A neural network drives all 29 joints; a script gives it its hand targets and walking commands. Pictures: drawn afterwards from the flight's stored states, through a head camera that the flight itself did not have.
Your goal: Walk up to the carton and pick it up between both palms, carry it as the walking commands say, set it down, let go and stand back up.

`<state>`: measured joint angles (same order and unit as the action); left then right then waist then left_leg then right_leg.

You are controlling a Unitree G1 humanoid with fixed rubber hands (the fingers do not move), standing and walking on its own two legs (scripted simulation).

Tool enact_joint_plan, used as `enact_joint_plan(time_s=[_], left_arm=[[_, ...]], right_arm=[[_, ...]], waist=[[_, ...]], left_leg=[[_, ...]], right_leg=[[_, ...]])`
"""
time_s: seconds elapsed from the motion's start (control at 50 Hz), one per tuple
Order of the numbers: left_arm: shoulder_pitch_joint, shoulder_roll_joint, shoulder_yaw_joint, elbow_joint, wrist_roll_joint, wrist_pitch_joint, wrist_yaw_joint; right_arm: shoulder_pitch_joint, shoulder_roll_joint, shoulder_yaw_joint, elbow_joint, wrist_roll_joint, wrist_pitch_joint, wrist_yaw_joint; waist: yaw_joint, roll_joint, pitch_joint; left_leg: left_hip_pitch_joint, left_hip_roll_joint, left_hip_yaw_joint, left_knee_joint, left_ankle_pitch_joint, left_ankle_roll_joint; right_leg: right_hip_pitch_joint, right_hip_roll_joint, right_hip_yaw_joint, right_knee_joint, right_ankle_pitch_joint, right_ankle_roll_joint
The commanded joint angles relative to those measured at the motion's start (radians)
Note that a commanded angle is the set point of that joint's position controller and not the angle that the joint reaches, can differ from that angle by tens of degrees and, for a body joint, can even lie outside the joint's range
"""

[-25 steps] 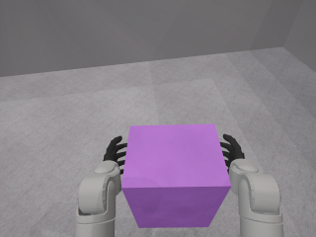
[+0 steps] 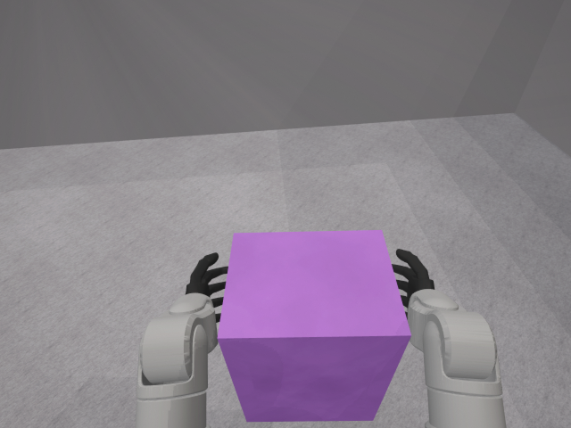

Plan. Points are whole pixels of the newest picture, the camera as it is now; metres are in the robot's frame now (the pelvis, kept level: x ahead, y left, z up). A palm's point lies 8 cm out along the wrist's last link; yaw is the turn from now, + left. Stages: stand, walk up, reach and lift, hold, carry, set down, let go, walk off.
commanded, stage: carry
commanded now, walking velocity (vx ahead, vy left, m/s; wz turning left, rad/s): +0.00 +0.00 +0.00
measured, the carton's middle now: (308, 333) +0.27 +0.00 +0.02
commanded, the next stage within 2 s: hold in 1.72 s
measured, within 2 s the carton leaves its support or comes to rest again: neither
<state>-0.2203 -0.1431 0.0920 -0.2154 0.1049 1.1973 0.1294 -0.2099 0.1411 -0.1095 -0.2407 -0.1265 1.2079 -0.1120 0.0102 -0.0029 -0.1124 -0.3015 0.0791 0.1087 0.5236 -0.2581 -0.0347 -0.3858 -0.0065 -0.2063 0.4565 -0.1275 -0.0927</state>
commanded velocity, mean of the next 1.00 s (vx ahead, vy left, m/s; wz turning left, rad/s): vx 0.00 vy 0.00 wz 0.00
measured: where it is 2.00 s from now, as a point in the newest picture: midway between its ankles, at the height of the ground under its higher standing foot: outside the picture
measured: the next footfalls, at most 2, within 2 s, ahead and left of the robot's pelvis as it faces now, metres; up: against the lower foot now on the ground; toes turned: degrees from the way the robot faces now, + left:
none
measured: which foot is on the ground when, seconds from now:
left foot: down 0.00-1.00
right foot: down 0.00-1.00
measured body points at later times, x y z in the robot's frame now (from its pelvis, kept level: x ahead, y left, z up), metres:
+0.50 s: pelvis +0.01 +0.03 +0.00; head +0.00 +0.03 +0.45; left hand +0.31 +0.17 +0.07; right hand +0.30 -0.11 +0.07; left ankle +0.00 +0.14 -0.73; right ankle +0.08 -0.06 -0.73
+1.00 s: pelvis +0.03 +0.05 +0.00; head +0.02 +0.05 +0.45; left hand +0.32 +0.19 +0.06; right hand +0.31 -0.10 +0.06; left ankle +0.00 +0.14 -0.73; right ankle +0.08 -0.06 -0.73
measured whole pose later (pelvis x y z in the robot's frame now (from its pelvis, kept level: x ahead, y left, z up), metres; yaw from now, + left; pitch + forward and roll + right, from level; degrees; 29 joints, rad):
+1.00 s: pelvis +0.03 +0.05 +0.00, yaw -1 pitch +3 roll +0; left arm -0.17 -0.14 0.08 -0.13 0.11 1.02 0.11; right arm -0.16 0.13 -0.08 -0.15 -0.13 1.02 -0.10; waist 0.00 0.00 -0.11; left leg -0.28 0.03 0.16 0.56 -0.33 0.03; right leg -0.40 -0.06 -0.16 0.52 -0.18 -0.02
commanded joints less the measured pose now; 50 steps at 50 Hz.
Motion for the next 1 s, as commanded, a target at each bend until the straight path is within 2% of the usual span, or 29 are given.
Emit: enact_joint_plan(time_s=[0.0,0.4,0.68,0.98], left_arm=[[-0.472,-0.945,-0.669,-0.065,-0.407,-0.009,-0.28],[-0.449,-0.904,-0.621,0.001,-0.362,-0.099,-0.273],[-0.401,-0.854,-0.608,0.004,-0.333,-0.159,-0.261],[-0.365,-0.82,-0.596,0.005,-0.317,-0.187,-0.255]], right_arm=[[-0.481,0.936,0.678,-0.043,0.394,-0.014,0.261],[-0.441,0.88,0.625,0.017,0.328,-0.12,0.252],[-0.409,0.824,0.623,0.015,0.31,-0.188,0.243],[-0.383,0.777,0.611,0.008,0.302,-0.221,0.239]], waist=[[0.007,-0.036,-0.193],[-0.003,0.004,-0.225],[-0.007,0.007,-0.234],[-0.009,0.008,-0.225]], left_leg=[[0.024,0.049,-0.048,-0.055,-0.049,0.029],[0.001,0.08,-0.076,-0.104,0.047,0.05],[0.011,0.082,-0.067,-0.084,0.102,0.06],[0.017,0.082,-0.062,-0.073,0.118,0.067]], right_leg=[[0.114,-0.204,0.224,-0.182,-0.261,0.072],[0.182,-0.165,0.173,-0.035,0.04,0.047],[0.18,-0.162,0.168,0.008,0.105,0.043],[0.169,-0.16,0.169,0.022,0.106,0.043]])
